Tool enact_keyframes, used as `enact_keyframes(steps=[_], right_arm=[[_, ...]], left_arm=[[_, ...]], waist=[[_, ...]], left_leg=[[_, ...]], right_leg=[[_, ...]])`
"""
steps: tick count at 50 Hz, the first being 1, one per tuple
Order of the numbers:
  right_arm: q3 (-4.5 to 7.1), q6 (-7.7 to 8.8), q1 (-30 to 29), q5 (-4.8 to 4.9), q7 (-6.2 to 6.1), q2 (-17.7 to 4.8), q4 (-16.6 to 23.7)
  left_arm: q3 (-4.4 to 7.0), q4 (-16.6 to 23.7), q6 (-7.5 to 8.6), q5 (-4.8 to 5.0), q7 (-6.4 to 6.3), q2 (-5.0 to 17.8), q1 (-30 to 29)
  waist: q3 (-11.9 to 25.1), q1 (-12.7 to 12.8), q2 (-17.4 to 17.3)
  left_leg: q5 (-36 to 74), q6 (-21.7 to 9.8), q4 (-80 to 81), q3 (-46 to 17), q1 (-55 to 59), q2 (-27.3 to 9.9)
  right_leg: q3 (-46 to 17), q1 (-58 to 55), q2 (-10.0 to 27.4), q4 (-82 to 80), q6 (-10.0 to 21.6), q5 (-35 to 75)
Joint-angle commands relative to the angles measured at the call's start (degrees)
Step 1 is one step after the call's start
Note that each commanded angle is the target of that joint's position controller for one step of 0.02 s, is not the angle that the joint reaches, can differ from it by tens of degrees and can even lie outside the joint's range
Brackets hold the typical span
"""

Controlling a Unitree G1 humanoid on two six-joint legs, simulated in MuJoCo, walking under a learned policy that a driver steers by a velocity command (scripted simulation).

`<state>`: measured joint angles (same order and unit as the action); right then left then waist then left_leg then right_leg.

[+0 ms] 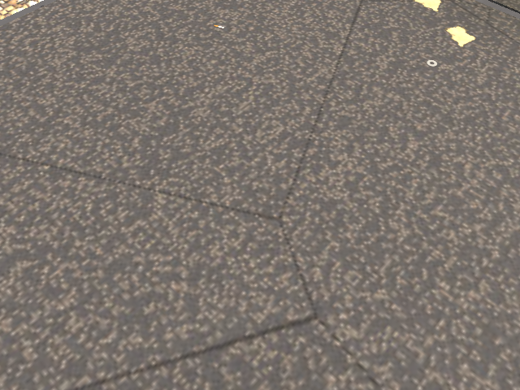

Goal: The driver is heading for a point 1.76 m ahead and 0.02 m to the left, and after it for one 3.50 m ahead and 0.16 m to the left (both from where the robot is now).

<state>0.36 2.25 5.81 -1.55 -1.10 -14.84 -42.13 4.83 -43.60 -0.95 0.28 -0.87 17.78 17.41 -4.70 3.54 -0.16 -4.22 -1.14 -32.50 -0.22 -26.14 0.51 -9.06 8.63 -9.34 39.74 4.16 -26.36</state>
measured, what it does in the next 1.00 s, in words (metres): steps on the spot, turning right: right foot, then left foot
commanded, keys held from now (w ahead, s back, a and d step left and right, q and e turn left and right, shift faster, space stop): e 0.28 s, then no key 0.72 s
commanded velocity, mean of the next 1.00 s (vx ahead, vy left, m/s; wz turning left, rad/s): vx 0.02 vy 0.00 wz -0.30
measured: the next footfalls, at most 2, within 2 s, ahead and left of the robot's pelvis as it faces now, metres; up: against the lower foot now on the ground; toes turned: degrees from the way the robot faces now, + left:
right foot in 0.40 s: +0.03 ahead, -0.10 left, +0.00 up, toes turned -13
left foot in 0.74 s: +0.07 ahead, +0.10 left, +0.00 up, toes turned -15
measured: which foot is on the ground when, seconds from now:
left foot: down 0.00-0.40, up 0.42-0.72, down 0.74-1.00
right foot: up 0.00-0.38, down 0.40-1.00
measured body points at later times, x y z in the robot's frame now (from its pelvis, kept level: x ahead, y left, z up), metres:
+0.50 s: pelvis +0.02 -0.01 +0.02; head +0.02 -0.04 +0.47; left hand +0.21 +0.21 -0.07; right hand +0.06 -0.29 -0.11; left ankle +0.08 +0.11 -0.68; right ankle -0.01 -0.09 -0.72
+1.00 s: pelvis +0.01 +0.00 +0.02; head +0.02 +0.00 +0.47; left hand +0.17 +0.22 -0.11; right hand +0.04 -0.26 -0.10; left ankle +0.03 +0.11 -0.72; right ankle -0.01 -0.09 -0.72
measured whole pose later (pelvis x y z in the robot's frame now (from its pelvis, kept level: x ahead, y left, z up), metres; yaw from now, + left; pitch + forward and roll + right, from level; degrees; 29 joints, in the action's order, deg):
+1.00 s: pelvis +0.01 +0.00 +0.02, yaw -15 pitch -1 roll +0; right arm 0.5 -0.5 13.1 -0.6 -1.1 -12.4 -47.5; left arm 0.9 -48.4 -0.4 -0.8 -1.0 13.0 12.9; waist -1.4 0.1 0.2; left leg -14.3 -0.6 -24.3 0.9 -8.7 0.3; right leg -1.2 10.2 -3.1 24.0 2.4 -12.4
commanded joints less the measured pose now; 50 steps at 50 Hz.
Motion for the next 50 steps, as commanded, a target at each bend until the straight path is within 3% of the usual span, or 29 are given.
enact_keyframes(steps=[1, 2, 3, 4, 5, 6, 8, 12, 16, 18, 19, 20, 21, 22, 23, 24, 25, 26, 28, 30, 34, 36, 37, 38, 39, 40, 41, 50], right_arm=[[3.55, 0.08, 11.2, 1.50, -0.67, -12.9, 3.3], [2.50, -0.52, 8.2, 1.54, -0.59, -8.6, 4.7], [1.66, -1.04, 5.3, 1.31, -0.86, -5.5, 5.3], [1.35, -1.59, 3.2, 0.82, -1.24, -5.0, 5.8], [1.52, -1.82, 2.6, 0.51, -1.60, -5.6, 5.9], [1.84, -1.90, 2.6, 0.02, -1.56, -6.3, 5.9], [2.22, -1.71, 4.0, -0.26, -1.38, -6.8, 5.8], [2.97, -2.08, 5.1, -0.35, -1.03, -7.8, 5.9], [3.81, -2.85, 5.6, -0.74, -0.12, -9.5, 5.9], [4.06, -3.53, 5.4, -0.15, 0.18, -10.2, 5.6], [4.11, -3.93, 6.0, 0.25, 0.32, -10.0, 5.2], [3.90, -4.27, 8.5, 0.16, 0.81, -7.9, 4.5], [2.27, -4.45, 9.3, 0.43, 1.36, -2.0, 8.0], [3.29, -5.35, 3.4, 0.07, 0.46, -6.4, 7.9], [3.24, -5.76, 3.4, 1.02, 0.77, -5.5, 7.7], [3.24, -5.71, 5.5, 1.30, 1.15, -5.3, 6.3], [3.62, -5.46, 7.7, 0.89, 1.26, -6.0, 4.8], [3.83, -5.33, 9.9, 0.27, 1.36, -6.5, 3.1], [3.49, -5.28, 10.1, 0.48, 1.59, -5.4, 2.3], [2.63, -5.45, 8.2, 0.85, 1.60, -3.2, 2.6], [2.24, -5.53, 8.0, 1.32, 0.61, -3.2, 2.2], [1.76, -4.51, 11.0, 1.02, 0.03, -2.4, 0.7], [1.80, -3.64, 11.5, 0.28, -0.38, -4.0, 0.4], [2.40, -2.94, 9.2, 0.17, -0.44, -7.9, 0.8], [2.33, -2.72, 7.3, 1.07, 0.18, -6.6, 0.3], [1.71, -2.48, 6.9, 1.05, 0.62, -4.3, 0.4], [1.64, -2.40, 7.3, 0.97, 0.62, -4.0, 0.0], [1.61, -2.18, 8.5, 0.94, -0.27, -3.8, -3.9]], left_arm=[[0.89, 4.9, 0.03, -0.76, -0.50, 4.7, 8.9], [1.41, 3.4, -0.94, -1.69, -0.38, 6.5, 7.1], [1.43, 3.9, -1.53, -1.86, 0.20, 6.8, 2.5], [1.41, 4.8, -2.17, -1.51, 0.78, 6.2, 0.2], [1.24, 5.3, -2.98, -1.41, 1.42, 5.7, -0.4], [1.00, 5.1, -3.50, -1.11, 1.77, 5.2, 0.1], [0.71, 5.9, -3.78, -0.66, 1.99, 4.6, -0.8], [-0.15, 7.9, -4.27, -1.26, 2.62, 3.3, -4.3], [-0.80, 9.5, -3.85, -0.95, 3.35, 2.8, -5.8], [-1.04, 8.7, -3.08, -0.96, 3.40, 2.3, -2.8], [-1.11, 7.8, -2.48, -1.17, 3.29, 2.3, -0.5], [-1.04, 7.7, -1.79, -1.78, 2.87, 3.9, -0.1], [0.18, 10.5, -1.48, -2.07, 2.29, 11.1, -2.6], [0.80, 9.9, -1.42, -2.69, 1.36, 11.3, -0.8], [-0.34, 9.5, -1.16, -2.78, 0.87, 8.1, -4.4], [-1.30, 9.5, -0.86, -2.27, 0.83, 5.5, -8.3], [-1.56, 9.7, -0.43, -1.99, 0.65, 4.7, -10.3], [-1.97, 9.8, 0.03, -1.60, 0.34, 3.4, -10.3], [-2.67, 8.8, 0.62, -1.29, 0.35, 1.7, -8.1], [-2.63, 7.7, 0.85, -1.31, 0.35, 2.0, -6.0], [-2.42, 5.9, 0.53, -1.70, 0.05, 2.8, -4.7], [-2.61, 5.4, 0.62, -0.93, -0.37, 2.4, -6.2], [-3.17, 5.5, 1.11, -0.91, -0.43, 0.8, -5.6], [-3.30, 5.5, 1.42, -0.92, -0.09, -0.3, -3.0], [-3.31, 4.0, 1.08, -1.23, 0.06, -0.2, -3.5], [-2.99, 3.3, 0.87, -1.50, 0.04, 1.2, -5.1], [-2.66, 2.7, 0.84, -1.40, 0.10, 1.8, -5.8], [-2.71, -3.3, 1.23, -1.07, -0.41, 0.5, -4.6]], waist=[[23.2, -1.9, -14.7], [18.2, -1.4, -7.0], [13.0, -2.0, -4.0], [10.6, -1.7, -5.4], [8.9, -1.6, -8.4], [8.6, -1.7, -9.1], [9.5, -2.1, -8.3], [8.9, -3.3, -9.0], [9.2, -4.2, -10.3], [9.2, -2.5, -8.6], [8.4, -1.4, -6.7], [6.6, -1.8, 1.7], [5.9, -3.6, 18.9], [3.0, 1.0, 11.4], [2.1, -2.3, 9.9], [1.4, -4.9, 9.2], [2.6, -6.0, 9.7], [4.3, -5.9, 9.6], [7.0, -5.1, 6.7], [7.0, -3.6, 7.0], [6.6, -2.3, 8.3], [7.5, -4.8, 5.4], [8.9, -4.3, 2.6], [7.8, -0.9, -3.0], [6.3, -1.4, -5.8], [4.6, -2.7, -5.1], [4.0, -3.4, -4.9], [3.5, -3.8, -0.6]], left_leg=[[46.3, -15.4, 8.7, -33.8, 29.8, -28.9], [34.8, -15.0, 9.4, -27.5, 25.4, -25.6], [24.2, -12.9, 11.0, -19.8, 20.6, -21.3], [15.6, -10.7, 13.1, -15.0, 18.0, -17.9], [12.3, -10.1, 14.6, -11.2, 15.3, -15.6], [11.6, -9.9, 15.1, -8.2, 13.6, -14.4], [10.9, -10.5, 15.4, -5.5, 14.2, -14.6], [-0.6, -11.0, 16.8, -3.0, 13.6, -16.5], [-6.4, -10.0, 15.8, -1.0, 10.8, -17.1], [-6.8, -8.2, 13.0, 0.2, 8.5, -16.6], [-6.5, -5.8, 10.2, 1.8, 5.3, -15.7], [-11.4, -1.6, 2.4, 5.9, 1.3, -12.3], [-29.3, 3.4, -9.6, 10.9, -9.9, -3.0], [-28.8, 3.2, -18.6, 2.1, -6.5, -2.7], [-24.2, 2.8, -21.4, -0.3, -3.7, -2.9], [-19.8, 2.5, -21.2, -0.6, -2.1, -2.9], [-17.0, 2.2, -21.5, 0.4, -1.6, -2.3], [-16.1, 2.5, -22.3, 1.2, -0.4, -1.9], [-17.1, 2.9, -19.8, 0.9, 1.3, -1.8], [-17.9, 2.8, -12.5, 0.9, 3.0, -1.8], [-19.1, 1.8, 0.0, 1.7, 8.8, -0.2], [-5.2, 1.0, 12.8, 0.7, 18.1, -1.4], [0.5, 0.5, 14.2, -3.8, 23.6, -5.4], [8.4, -0.9, 11.4, -8.0, 22.8, -9.5], [5.8, -2.0, 10.9, -7.3, 16.6, -9.2], [1.9, -1.3, 11.6, -6.1, 14.8, -7.6], [-0.3, -0.7, 12.0, -5.2, 14.6, -6.5], [-3.2, -1.2, 12.9, -4.9, 16.4, -5.9]], right_leg=[[3.3, 16.3, -0.8, 32.8, -2.4, -13.3], [2.2, 17.5, 2.3, 36.5, -2.8, -9.1], [3.4, 18.7, 4.0, 35.6, -3.6, -5.4], [3.9, 19.0, 5.5, 34.0, -4.6, -2.9], [4.7, 18.4, 6.0, 33.1, -5.6, -0.9], [5.9, 17.2, 5.7, 32.5, -6.2, 0.4], [6.9, 16.8, 5.7, 29.1, -6.6, 0.6], [8.8, 15.6, 8.2, 18.4, -5.8, 0.5], [11.7, 8.6, 8.1, 6.1, -3.6, -0.7], [13.2, 2.8, 7.3, -3.9, -1.7, 3.8], [12.7, -1.7, 6.7, -11.6, -0.6, 7.9], [3.2, -3.5, 11.5, -21.5, 0.4, 8.0], [-21.3, -4.0, 29.8, -27.3, 5.4, 12.3], [-18.7, 6.4, 31.4, -27.2, 10.3, 18.0], [-12.9, 8.6, 27.3, -26.6, 9.7, 19.8], [-7.6, 9.3, 23.1, -26.5, 7.5, 20.4], [-4.3, 6.6, 20.2, -25.5, 6.1, 24.2], [-1.8, 4.1, 18.9, -24.0, 6.3, 31.6], [-0.5, -0.3, 19.2, -21.8, 6.6, 39.3], [-0.5, -2.7, 19.3, -20.6, 6.6, 38.6], [-3.3, -2.4, 20.1, -18.0, 7.3, 37.7], [-3.1, 1.5, 18.8, -16.1, 4.5, 34.7], [-3.0, 4.8, 17.5, -15.8, 2.1, 29.7], [0.1, 6.3, 13.1, -16.3, 0.5, 23.1], [2.1, 2.2, 10.8, -19.0, -0.3, 17.6], [1.8, 1.0, 11.1, -18.7, -0.4, 18.0], [1.6, 0.8, 11.5, -18.1, -0.1, 19.7], [1.3, 1.5, 12.2, -19.8, -0.8, 20.9]])
Keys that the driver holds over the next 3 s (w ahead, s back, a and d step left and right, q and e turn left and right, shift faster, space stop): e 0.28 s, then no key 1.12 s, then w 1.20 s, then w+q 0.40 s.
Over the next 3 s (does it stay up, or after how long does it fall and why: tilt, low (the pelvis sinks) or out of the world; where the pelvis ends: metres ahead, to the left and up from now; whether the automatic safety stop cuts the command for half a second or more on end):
stays up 0.72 -0.22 0.02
